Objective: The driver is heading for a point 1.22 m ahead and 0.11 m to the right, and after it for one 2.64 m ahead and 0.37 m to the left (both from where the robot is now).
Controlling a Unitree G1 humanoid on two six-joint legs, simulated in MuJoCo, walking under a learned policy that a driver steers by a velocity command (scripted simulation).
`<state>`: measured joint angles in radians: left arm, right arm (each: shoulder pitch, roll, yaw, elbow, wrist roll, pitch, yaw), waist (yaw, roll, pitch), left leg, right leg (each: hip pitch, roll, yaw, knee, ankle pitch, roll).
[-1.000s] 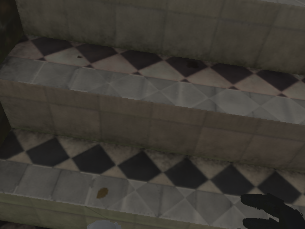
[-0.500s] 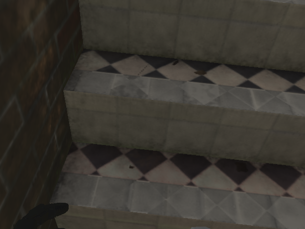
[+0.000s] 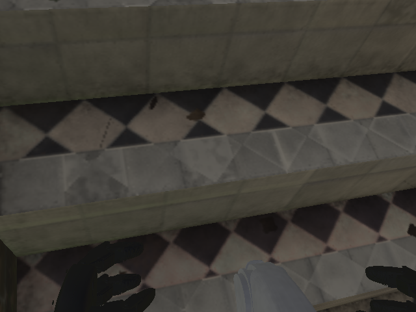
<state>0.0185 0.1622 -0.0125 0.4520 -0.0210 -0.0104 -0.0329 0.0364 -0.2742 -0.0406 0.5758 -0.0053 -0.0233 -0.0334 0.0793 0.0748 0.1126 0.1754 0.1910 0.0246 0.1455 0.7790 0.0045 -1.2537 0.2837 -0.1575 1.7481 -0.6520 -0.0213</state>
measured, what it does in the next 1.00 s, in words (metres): climbs: right foot 0.14 m higher, then right foot 0.21 m higher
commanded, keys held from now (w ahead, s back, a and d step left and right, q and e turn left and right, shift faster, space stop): w+e+shift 0.30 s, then w+shift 0.12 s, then shift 0.20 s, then q+shift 0.10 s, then e+shift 0.28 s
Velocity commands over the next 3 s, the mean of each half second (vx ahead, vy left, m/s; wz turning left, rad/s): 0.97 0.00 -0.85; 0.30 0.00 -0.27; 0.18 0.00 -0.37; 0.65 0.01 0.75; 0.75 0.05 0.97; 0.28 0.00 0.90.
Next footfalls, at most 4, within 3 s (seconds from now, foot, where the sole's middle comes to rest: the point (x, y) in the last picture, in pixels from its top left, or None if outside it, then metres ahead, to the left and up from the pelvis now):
0.10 right None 0.09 -0.09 -0.65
0.48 right None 0.27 -0.14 -0.44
0.74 left None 0.25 0.24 -0.43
0.96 right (314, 203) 0.45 -0.14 -0.18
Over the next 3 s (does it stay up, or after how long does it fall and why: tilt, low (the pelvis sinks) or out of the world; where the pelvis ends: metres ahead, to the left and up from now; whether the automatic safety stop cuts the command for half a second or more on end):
stays up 0.31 -0.87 0.09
